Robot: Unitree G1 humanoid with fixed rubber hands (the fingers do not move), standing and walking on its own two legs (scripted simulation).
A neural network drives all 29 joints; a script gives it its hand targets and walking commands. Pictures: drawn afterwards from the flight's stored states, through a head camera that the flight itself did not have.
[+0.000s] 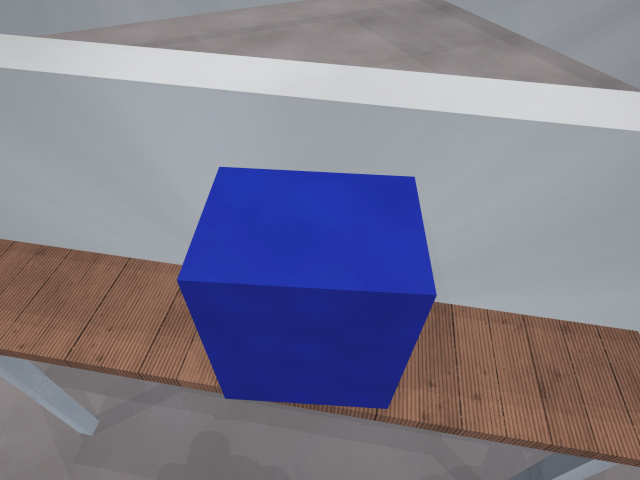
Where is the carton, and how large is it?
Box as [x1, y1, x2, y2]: [177, 167, 436, 408]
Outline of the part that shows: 219,167 177,278 177,281 225,398 387,408 436,295 414,177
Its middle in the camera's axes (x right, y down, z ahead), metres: -0.01 +0.09 +0.53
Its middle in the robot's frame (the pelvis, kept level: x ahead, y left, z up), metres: +0.36 +0.03 +0.02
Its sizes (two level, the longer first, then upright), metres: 0.245 0.177 0.299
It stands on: a table, 0.65 m high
